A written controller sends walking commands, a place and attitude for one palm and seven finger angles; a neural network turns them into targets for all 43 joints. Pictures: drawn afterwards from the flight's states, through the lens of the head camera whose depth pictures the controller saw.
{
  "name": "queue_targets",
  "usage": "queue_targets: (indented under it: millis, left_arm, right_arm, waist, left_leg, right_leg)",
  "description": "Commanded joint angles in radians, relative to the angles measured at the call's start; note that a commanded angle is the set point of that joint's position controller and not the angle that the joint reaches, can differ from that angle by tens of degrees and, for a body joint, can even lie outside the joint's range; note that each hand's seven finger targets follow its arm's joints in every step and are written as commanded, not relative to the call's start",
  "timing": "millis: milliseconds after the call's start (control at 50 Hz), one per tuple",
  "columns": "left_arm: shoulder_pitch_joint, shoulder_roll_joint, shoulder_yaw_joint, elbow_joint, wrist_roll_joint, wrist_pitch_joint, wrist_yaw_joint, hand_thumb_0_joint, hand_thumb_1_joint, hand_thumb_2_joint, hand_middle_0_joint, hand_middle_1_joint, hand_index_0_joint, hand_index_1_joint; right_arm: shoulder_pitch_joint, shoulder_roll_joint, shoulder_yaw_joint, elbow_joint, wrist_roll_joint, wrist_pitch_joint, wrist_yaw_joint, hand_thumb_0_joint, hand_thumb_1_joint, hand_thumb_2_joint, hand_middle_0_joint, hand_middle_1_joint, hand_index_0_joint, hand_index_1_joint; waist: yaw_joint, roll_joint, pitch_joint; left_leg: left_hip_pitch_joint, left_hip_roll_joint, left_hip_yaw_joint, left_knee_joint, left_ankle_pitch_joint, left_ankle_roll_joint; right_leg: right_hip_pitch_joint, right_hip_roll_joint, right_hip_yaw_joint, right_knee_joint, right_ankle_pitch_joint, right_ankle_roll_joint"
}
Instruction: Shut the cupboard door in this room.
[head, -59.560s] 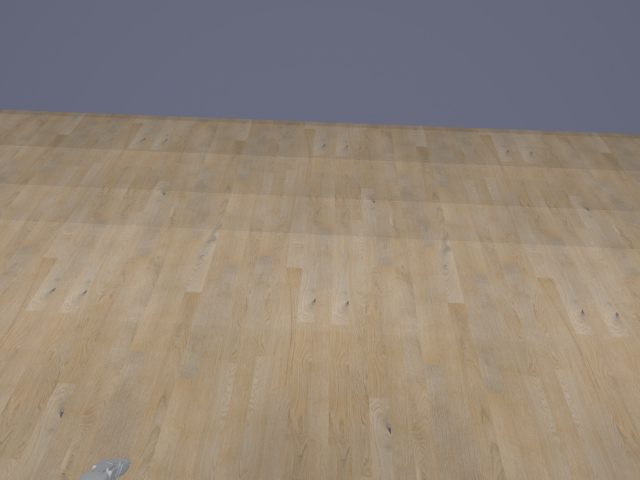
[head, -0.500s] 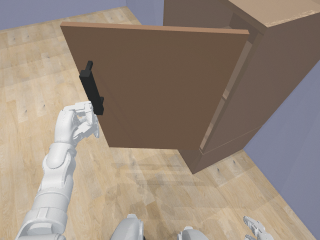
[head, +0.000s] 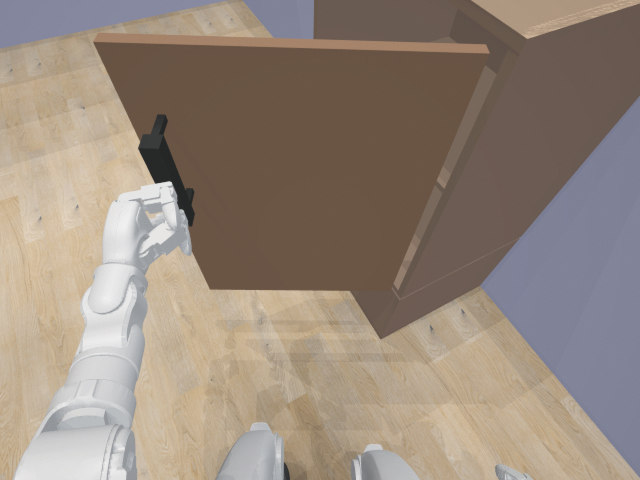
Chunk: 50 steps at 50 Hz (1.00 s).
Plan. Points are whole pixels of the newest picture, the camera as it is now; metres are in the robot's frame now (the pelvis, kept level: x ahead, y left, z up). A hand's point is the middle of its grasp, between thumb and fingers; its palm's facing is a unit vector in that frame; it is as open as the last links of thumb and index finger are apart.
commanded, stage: push the door shut along its arc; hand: left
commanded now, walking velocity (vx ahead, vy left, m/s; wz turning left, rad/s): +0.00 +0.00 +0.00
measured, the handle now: (173, 173) +0.50 +0.21 +0.06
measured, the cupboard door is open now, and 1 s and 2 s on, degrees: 62 50 39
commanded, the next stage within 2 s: pull the fist back off the door in 1.98 s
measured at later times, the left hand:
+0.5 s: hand (188, 206) +0.44 +0.18 +0.07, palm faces -0.08 -1.00 -0.02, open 3.1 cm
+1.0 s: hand (207, 169) +0.50 +0.16 +0.07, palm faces -0.20 -0.98 -0.01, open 3.2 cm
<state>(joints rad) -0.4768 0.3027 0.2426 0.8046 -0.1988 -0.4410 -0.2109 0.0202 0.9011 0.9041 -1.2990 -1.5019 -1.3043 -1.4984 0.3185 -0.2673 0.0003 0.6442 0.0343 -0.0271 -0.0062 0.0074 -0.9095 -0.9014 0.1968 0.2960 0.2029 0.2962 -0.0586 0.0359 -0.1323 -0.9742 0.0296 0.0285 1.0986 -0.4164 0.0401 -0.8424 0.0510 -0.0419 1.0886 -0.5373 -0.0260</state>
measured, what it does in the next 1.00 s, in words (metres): stands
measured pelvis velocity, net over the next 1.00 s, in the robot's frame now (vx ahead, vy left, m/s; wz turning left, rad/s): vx -0.01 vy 0.01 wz -0.02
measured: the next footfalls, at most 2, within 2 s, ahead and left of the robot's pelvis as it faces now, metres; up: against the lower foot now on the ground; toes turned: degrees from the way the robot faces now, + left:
none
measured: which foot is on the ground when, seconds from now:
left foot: down 0.00-1.00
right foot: down 0.00-1.00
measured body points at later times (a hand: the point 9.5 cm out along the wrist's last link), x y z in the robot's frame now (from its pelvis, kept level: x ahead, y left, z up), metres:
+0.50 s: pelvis -0.01 +0.00 -0.01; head +0.09 +0.01 +0.43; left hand +0.44 +0.23 +0.07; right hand +0.08 -0.27 -0.12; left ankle +0.06 +0.09 -0.66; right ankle -0.01 -0.11 -0.66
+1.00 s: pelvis -0.01 +0.01 -0.03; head +0.12 +0.03 +0.40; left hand +0.51 +0.22 +0.07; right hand +0.00 -0.27 -0.13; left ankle +0.06 +0.09 -0.66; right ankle -0.01 -0.11 -0.66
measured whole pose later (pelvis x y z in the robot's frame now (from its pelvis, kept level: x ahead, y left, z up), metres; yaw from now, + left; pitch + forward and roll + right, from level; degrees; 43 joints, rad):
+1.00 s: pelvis -0.01 +0.01 -0.03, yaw -1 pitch +24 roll -5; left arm -1.01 0.53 0.29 1.24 -0.13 -0.38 -0.40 0.02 0.90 0.90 -1.30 -1.50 -1.31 -1.50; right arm 0.36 -0.29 0.03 0.68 0.03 -0.04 0.01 0.00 -0.91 -0.90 0.20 0.30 0.20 0.30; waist -0.17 0.06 -0.14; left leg -1.22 0.05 -0.01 1.24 -0.43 0.05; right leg -1.06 0.07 -0.08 1.20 -0.55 -0.03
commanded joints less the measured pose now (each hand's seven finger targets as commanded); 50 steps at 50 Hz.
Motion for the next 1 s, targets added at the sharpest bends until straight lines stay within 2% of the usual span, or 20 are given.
queue_targets:
  millis: [0, 40, 80, 120, 160, 180, 220, 260, 320, 340, 360, 420, 460, 520, 560, 640, 700, 740, 840, 980]
  left_arm:
    - [-0.345, 0.188, 0.038, -0.208, -0.024, -0.064, -0.008, 0.000, 0.900, 0.900, -1.300, -1.500, -1.300, -1.500]
    - [-0.337, 0.184, 0.033, -0.228, -0.023, -0.066, -0.010, 0.000, 0.900, 0.900, -1.300, -1.500, -1.300, -1.500]
    - [-0.347, 0.155, 0.007, -0.233, -0.025, -0.064, -0.010, 0.000, 0.900, 0.900, -1.300, -1.500, -1.300, -1.500]
    - [-0.348, 0.188, 0.023, -0.231, -0.017, -0.063, -0.012, 0.000, 0.900, 0.900, -1.300, -1.500, -1.300, -1.500]
    - [-0.436, 0.161, -0.016, -0.188, -0.008, -0.060, -0.018, 0.000, 0.900, 0.900, -1.300, -1.500, -1.300, -1.500]
    - [-0.490, 0.189, 0.002, -0.168, -0.004, -0.063, -0.020, 0.000, 0.900, 0.900, -1.300, -1.500, -1.300, -1.500]
    - [-0.520, 0.243, 0.040, -0.147, -0.001, -0.070, -0.028, 0.000, 0.900, 0.900, -1.300, -1.500, -1.300, -1.500]
    - [-0.555, 0.196, 0.004, -0.119, -0.004, -0.075, -0.044, 0.000, 0.900, 0.900, -1.300, -1.500, -1.300, -1.500]
    - [-0.562, 0.268, 0.059, -0.040, -0.006, -0.069, -0.067, 0.000, 0.900, 0.900, -1.300, -1.500, -1.300, -1.500]
    - [-0.560, 0.261, 0.047, -0.010, -0.002, -0.062, -0.078, 0.000, 0.900, 0.900, -1.300, -1.500, -1.300, -1.500]
    - [-0.612, 0.240, 0.026, -0.008, -0.005, -0.060, -0.088, 0.000, 0.900, 0.900, -1.300, -1.500, -1.300, -1.500]
    - [-0.653, 0.311, 0.071, 0.035, -0.002, -0.058, -0.110, 0.000, 0.900, 0.900, -1.300, -1.500, -1.300, -1.500]
    - [-0.713, 0.252, 0.019, 0.035, -0.006, -0.058, -0.129, 0.000, 0.900, 0.900, -1.300, -1.500, -1.300, -1.500]
    - [-0.728, 0.311, 0.060, 0.053, -0.004, -0.058, -0.144, 0.000, 0.900, 0.900, -1.300, -1.500, -1.300, -1.500]
    - [-0.783, 0.264, 0.012, 0.060, -0.001, -0.056, -0.153, 0.000, 0.900, 0.900, -1.300, -1.500, -1.300, -1.500]
    - [-0.830, 0.308, 0.040, 0.099, 0.004, -0.046, -0.157, 0.000, 0.900, 0.900, -1.300, -1.500, -1.300, -1.500]
    - [-0.903, 0.292, 0.010, 0.138, 0.020, -0.033, -0.159, 0.000, 0.900, 0.900, -1.300, -1.500, -1.300, -1.500]
    - [-0.932, 0.350, 0.051, 0.165, 0.027, -0.028, -0.161, 0.000, 0.900, 0.900, -1.300, -1.500, -1.300, -1.500]
    - [-0.996, 0.379, 0.051, 0.197, 0.046, -0.018, -0.183, 0.000, 0.900, 0.900, -1.300, -1.500, -1.300, -1.500]
    - [-1.088, 0.410, 0.053, 0.244, 0.063, 0.022, -0.203, 0.000, 0.900, 0.900, -1.300, -1.500, -1.300, -1.500]
  right_arm:
    - [0.034, -0.155, -0.055, -0.108, 0.003, -0.043, -0.010, 0.000, -0.900, -0.900, 0.200, 0.300, 0.200, 0.300]
    - [0.031, -0.153, -0.055, -0.112, 0.004, -0.043, -0.009, 0.000, -0.900, -0.900, 0.200, 0.300, 0.200, 0.300]
    - [0.031, -0.151, -0.056, -0.109, 0.006, -0.044, -0.007, 0.000, -0.900, -0.900, 0.200, 0.300, 0.200, 0.300]
    - [0.037, -0.160, -0.060, -0.106, 0.005, -0.044, -0.008, 0.000, -0.900, -0.900, 0.200, 0.300, 0.200, 0.300]
    - [0.032, -0.155, -0.052, -0.097, 0.008, -0.041, -0.011, 0.000, -0.900, -0.900, 0.200, 0.300, 0.200, 0.300]
    - [0.035, -0.159, -0.053, -0.087, 0.006, -0.041, -0.015, 0.000, -0.900, -0.900, 0.200, 0.300, 0.200, 0.300]
    - [0.042, -0.166, -0.052, -0.084, 0.003, -0.040, -0.019, 0.000, -0.900, -0.900, 0.200, 0.300, 0.200, 0.300]
    - [0.039, -0.157, -0.050, -0.083, 0.005, -0.042, -0.017, 0.000, -0.900, -0.900, 0.200, 0.300, 0.200, 0.300]
    - [0.055, -0.170, -0.049, -0.073, 0.003, -0.037, -0.016, 0.000, -0.900, -0.900, 0.200, 0.300, 0.200, 0.300]
    - [0.051, -0.168, -0.044, -0.078, 0.005, -0.033, -0.014, 0.000, -0.900, -0.900, 0.200, 0.300, 0.200, 0.300]
    - [0.053, -0.165, -0.044, -0.076, 0.006, -0.033, -0.013, 0.000, -0.900, -0.900, 0.200, 0.300, 0.200, 0.300]
    - [0.070, -0.178, -0.045, -0.072, 0.004, -0.026, -0.016, 0.000, -0.900, -0.900, 0.200, 0.300, 0.200, 0.300]
    - [0.071, -0.173, -0.046, -0.069, 0.006, -0.028, -0.011, 0.000, -0.900, -0.900, 0.200, 0.300, 0.200, 0.300]
    - [0.093, -0.186, -0.049, -0.063, 0.004, -0.025, -0.010, 0.000, -0.900, -0.900, 0.200, 0.300, 0.200, 0.300]
    - [0.095, -0.183, -0.048, -0.054, 0.005, -0.025, -0.007, 0.000, -0.900, -0.900, 0.200, 0.300, 0.200, 0.300]
    - [0.117, -0.197, -0.051, -0.038, 0.004, -0.027, -0.008, 0.000, -0.900, -0.900, 0.200, 0.300, 0.200, 0.300]
    - [0.129, -0.196, -0.049, -0.027, 0.004, -0.030, -0.006, 0.000, -0.900, -0.900, 0.200, 0.300, 0.200, 0.300]
    - [0.142, -0.206, -0.047, -0.019, 0.001, -0.034, -0.007, 0.000, -0.900, -0.900, 0.200, 0.300, 0.200, 0.300]
    - [0.163, -0.210, -0.040, -0.018, -0.003, -0.042, 0.001, 0.000, -0.900, -0.900, 0.200, 0.300, 0.200, 0.300]
    - [0.195, -0.220, -0.035, -0.015, -0.005, -0.045, 0.004, 0.000, -0.900, -0.900, 0.200, 0.300, 0.200, 0.300]
  waist:
    - [-0.001, 0.000, -0.374]
    - [0.004, 0.034, -0.392]
    - [-0.008, 0.026, -0.376]
    - [-0.008, 0.026, -0.380]
    - [-0.040, 0.003, -0.328]
    - [-0.043, 0.010, -0.318]
    - [-0.033, 0.027, -0.350]
    - [-0.041, 0.043, -0.381]
    - [-0.033, 0.031, -0.397]
    - [-0.034, 0.037, -0.384]
    - [-0.053, 0.026, -0.381]
    - [-0.051, 0.020, -0.398]
    - [-0.071, 0.046, -0.406]
    - [-0.066, 0.052, -0.442]
    - [-0.089, 0.065, -0.434]
    - [-0.100, 0.069, -0.438]
    - [-0.128, 0.077, -0.417]
    - [-0.130, 0.058, -0.437]
    - [-0.136, 0.140, -0.477]
    - [-0.171, 0.137, -0.475]
  left_leg:
    - [0.376, -0.004, -0.083, -0.123, 0.182, -0.009]
    - [0.393, -0.005, -0.082, -0.120, 0.206, -0.009]
    - [0.413, -0.001, -0.088, -0.122, 0.206, -0.011]
    - [0.418, 0.000, -0.093, -0.119, 0.208, -0.010]
    - [0.383, 0.000, -0.096, -0.119, 0.154, -0.007]
    - [0.371, -0.001, -0.099, -0.113, 0.139, -0.007]
    - [0.369, -0.002, -0.099, -0.102, 0.140, -0.006]
    - [0.407, -0.002, -0.104, -0.098, 0.169, -0.009]
    - [0.383, -0.003, -0.105, -0.084, 0.182, -0.007]
    - [0.363, -0.003, -0.102, -0.083, 0.184, -0.008]
    - [0.357, -0.002, -0.103, -0.077, 0.181, -0.004]
    - [0.318, -0.001, -0.105, -0.058, 0.169, 0.000]
    - [0.350, 0.001, -0.113, -0.057, 0.165, -0.001]
    - [0.360, 0.001, -0.120, -0.044, 0.193, -0.001]
    - [0.376, 0.006, -0.130, -0.048, 0.175, -0.001]
    - [0.377, 0.011, -0.141, -0.042, 0.156, 0.000]
    - [0.354, 0.011, -0.145, -0.033, 0.129, 0.003]
    - [0.329, 0.014, -0.148, -0.020, 0.124, 0.006]
    - [0.353, 0.018, -0.163, -0.001, 0.149, 0.001]
    - [0.346, 0.030, -0.180, 0.018, 0.150, 0.003]
  right_leg:
    - [0.051, -0.011, 0.050, -0.171, 0.286, 0.002]
    - [0.052, -0.012, 0.048, -0.162, 0.307, 0.000]
    - [0.027, -0.009, 0.039, -0.166, 0.301, 0.001]
    - [0.021, -0.007, 0.042, -0.163, 0.300, 0.000]
    - [-0.012, -0.009, 0.042, -0.172, 0.255, 0.004]
    - [-0.022, -0.011, 0.046, -0.171, 0.242, 0.002]
    - [-0.015, -0.011, 0.052, -0.162, 0.238, -0.002]
    - [-0.029, -0.012, 0.046, -0.155, 0.257, -0.003]
    - [-0.018, -0.007, 0.051, -0.148, 0.268, -0.005]
    - [-0.018, -0.011, 0.054, -0.145, 0.275, -0.004]
    - [-0.031, -0.011, 0.052, -0.145, 0.275, -0.001]
    - [-0.024, -0.008, 0.063, -0.134, 0.263, -0.003]
    - [-0.069, -0.008, 0.054, -0.134, 0.246, -0.003]
    - [-0.069, -0.003, 0.053, -0.121, 0.260, -0.009]
    - [-0.117, -0.003, 0.043, -0.122, 0.230, -0.007]
    - [-0.155, 0.001, 0.040, -0.123, 0.194, -0.011]
    - [-0.195, 0.003, 0.040, -0.121, 0.167, -0.009]
    - [-0.192, 0.005, 0.042, -0.113, 0.159, -0.009]
    - [-0.245, 0.009, 0.035, -0.088, 0.158, -0.016]
    - [-0.304, 0.017, 0.023, -0.072, 0.148, -0.015]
